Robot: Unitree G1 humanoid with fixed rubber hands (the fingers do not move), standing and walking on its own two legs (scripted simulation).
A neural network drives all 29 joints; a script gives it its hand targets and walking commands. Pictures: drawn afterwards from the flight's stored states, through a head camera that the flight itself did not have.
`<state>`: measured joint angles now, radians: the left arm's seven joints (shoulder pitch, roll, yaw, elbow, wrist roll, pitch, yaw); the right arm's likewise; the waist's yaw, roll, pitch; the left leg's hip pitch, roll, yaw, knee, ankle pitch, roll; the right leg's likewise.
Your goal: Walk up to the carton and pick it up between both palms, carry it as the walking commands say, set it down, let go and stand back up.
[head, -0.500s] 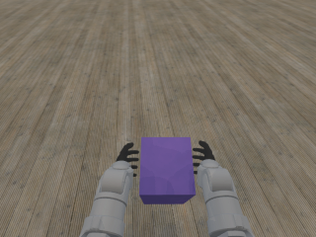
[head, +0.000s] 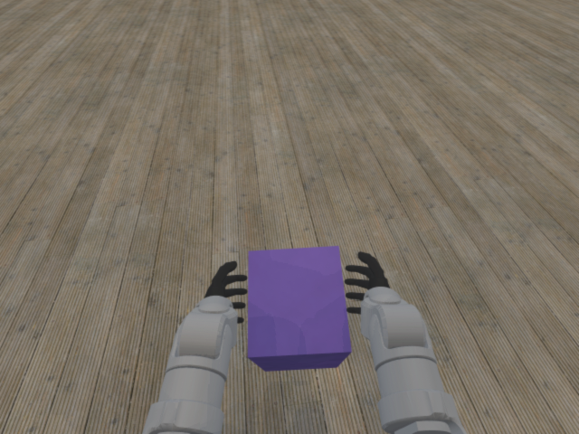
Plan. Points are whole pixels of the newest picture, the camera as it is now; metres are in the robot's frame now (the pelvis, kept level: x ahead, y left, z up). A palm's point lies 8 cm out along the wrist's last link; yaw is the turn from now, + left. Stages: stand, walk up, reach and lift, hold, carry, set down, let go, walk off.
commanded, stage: carry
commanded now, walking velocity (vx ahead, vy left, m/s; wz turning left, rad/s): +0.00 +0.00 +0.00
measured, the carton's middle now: (297, 315) +0.37 +0.00 -0.08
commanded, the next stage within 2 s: hold in 0.86 s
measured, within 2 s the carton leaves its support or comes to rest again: neither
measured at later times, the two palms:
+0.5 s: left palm (206, 311) +0.30 +0.13 +0.04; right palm (370, 309) +0.30 -0.10 +0.04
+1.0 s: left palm (213, 310) +0.30 +0.12 +0.04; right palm (373, 302) +0.31 -0.11 +0.05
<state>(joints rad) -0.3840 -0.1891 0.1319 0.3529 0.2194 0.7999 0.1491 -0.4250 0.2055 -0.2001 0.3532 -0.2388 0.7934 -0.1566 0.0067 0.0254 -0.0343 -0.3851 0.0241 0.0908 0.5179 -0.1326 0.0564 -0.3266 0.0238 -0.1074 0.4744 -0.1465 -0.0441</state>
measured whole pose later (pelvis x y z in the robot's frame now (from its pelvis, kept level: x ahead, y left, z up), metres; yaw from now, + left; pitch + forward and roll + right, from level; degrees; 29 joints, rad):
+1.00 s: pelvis +0.00 +0.01 -0.01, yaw +6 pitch -6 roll -4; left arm -0.48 -0.23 0.18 0.56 0.21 0.72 0.18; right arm -0.45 0.21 -0.35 0.46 -0.29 0.71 -0.17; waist -0.05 0.02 -0.02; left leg -0.34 -0.02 0.00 0.62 -0.18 0.07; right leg -0.24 0.07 -0.04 0.53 -0.19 -0.02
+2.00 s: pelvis -0.03 -0.01 -0.05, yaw +6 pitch +3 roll -1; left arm -0.59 -0.26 0.40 0.67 0.36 0.30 0.18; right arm -0.65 0.24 -0.53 0.72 -0.40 0.24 -0.12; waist -0.05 0.01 0.15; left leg -0.68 -0.06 -0.01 0.87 -0.23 0.05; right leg -0.63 0.06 -0.03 0.89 -0.31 -0.05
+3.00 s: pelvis -0.03 -0.03 -0.18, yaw +3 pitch +24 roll -1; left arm -0.67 -0.10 0.19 0.80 0.09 0.05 0.25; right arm -0.69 0.13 -0.21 0.80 -0.09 0.03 -0.33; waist -0.01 0.02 0.04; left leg -1.47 -0.08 -0.04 1.51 -0.44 0.00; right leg -1.42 0.10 -0.06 1.53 -0.52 -0.08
